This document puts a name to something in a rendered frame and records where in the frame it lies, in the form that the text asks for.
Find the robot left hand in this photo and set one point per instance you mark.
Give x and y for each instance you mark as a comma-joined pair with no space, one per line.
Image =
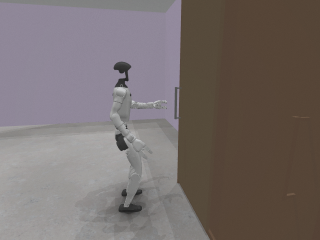
157,104

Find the handle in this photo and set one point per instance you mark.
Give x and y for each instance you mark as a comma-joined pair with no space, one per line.
288,157
175,103

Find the robot left forearm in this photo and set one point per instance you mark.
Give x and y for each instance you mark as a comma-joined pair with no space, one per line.
144,105

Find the robot left foot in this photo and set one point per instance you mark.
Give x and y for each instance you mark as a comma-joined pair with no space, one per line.
139,191

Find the robot right hand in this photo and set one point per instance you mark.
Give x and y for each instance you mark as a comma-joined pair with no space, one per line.
138,145

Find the wardrobe door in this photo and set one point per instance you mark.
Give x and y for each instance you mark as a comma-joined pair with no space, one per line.
270,71
202,27

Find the humanoid robot head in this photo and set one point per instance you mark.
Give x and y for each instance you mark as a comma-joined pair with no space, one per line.
122,67

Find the robot right forearm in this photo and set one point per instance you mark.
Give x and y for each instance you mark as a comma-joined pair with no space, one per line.
122,128

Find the left robot upper arm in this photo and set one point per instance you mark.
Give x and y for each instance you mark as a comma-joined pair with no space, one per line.
133,104

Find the right robot upper arm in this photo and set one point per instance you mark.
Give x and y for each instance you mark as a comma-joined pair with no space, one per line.
120,95

